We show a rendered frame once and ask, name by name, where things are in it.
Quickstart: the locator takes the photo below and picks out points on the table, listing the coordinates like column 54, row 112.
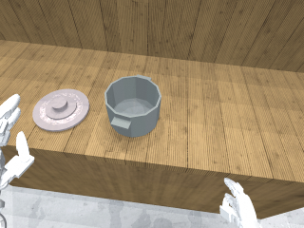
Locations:
column 231, row 78

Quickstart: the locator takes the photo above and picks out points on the right robot hand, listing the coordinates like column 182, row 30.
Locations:
column 242, row 207

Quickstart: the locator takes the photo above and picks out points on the knob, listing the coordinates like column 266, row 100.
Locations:
column 59, row 104

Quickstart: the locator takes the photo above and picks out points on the pot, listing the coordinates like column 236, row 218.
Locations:
column 133, row 105

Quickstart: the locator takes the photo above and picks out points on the left robot hand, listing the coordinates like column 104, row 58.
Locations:
column 17, row 166

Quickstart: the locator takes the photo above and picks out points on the lid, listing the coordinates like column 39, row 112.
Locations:
column 60, row 120

